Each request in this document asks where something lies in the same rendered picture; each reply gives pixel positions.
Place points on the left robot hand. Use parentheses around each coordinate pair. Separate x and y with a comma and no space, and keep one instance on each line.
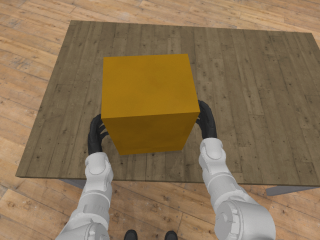
(95,137)

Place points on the left robot upper arm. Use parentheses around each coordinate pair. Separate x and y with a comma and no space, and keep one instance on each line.
(90,231)

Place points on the robot foot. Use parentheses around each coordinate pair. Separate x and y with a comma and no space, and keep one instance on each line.
(131,235)
(171,235)

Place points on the right robot hand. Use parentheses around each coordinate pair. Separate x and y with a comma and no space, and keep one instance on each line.
(206,121)

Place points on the left robot foot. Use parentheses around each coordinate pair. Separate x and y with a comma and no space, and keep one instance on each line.
(131,235)

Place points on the right robot foot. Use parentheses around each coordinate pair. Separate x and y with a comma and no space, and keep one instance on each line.
(171,235)

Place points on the robot left forearm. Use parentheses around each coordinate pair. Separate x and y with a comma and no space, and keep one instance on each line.
(95,200)

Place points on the carton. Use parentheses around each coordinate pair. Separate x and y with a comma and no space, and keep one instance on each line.
(149,102)

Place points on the right robot upper arm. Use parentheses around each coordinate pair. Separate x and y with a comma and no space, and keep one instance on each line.
(238,220)

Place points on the table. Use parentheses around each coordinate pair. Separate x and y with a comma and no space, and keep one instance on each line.
(262,86)

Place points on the robot right forearm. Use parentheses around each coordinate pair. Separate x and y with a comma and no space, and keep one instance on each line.
(220,183)

